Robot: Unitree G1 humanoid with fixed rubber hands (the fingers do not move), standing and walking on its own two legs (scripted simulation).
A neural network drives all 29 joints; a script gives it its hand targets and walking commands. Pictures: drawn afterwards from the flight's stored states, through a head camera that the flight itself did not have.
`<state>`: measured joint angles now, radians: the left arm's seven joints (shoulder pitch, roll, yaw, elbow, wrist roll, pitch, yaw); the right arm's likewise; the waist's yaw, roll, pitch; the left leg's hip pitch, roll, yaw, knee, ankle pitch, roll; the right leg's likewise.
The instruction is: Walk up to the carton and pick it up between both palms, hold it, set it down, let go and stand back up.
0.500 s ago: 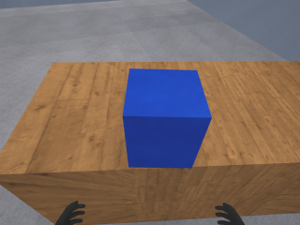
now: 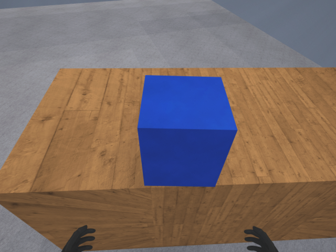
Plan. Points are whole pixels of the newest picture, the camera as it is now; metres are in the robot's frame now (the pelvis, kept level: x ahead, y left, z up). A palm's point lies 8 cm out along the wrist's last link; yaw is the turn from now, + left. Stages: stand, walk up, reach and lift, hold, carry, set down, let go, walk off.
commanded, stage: stand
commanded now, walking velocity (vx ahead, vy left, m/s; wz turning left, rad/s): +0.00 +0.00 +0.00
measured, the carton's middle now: (181, 133) +0.45 -0.03 +0.04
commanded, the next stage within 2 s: none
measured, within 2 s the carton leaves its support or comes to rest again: neither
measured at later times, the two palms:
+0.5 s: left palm out of the picture +0.14 +0.23 -0.08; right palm out of the picture +0.14 -0.25 -0.07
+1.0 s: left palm out of the picture +0.13 +0.24 -0.07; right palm out of the picture +0.13 -0.25 -0.07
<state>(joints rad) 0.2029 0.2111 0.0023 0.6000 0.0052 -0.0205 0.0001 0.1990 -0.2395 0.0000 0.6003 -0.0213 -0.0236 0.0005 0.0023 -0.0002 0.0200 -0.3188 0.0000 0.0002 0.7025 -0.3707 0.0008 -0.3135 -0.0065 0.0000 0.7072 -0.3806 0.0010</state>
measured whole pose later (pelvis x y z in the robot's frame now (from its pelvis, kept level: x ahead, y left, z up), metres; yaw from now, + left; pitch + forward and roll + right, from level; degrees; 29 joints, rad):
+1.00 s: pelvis -0.03 +0.00 +0.00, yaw +0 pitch -3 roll +0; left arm 0.20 0.22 0.00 0.60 0.01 -0.03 0.00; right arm 0.20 -0.27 0.00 0.60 -0.02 -0.03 0.00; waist 0.00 0.00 0.02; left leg -0.32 0.00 0.00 0.70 -0.33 0.00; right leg -0.31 -0.01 0.00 0.71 -0.34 0.00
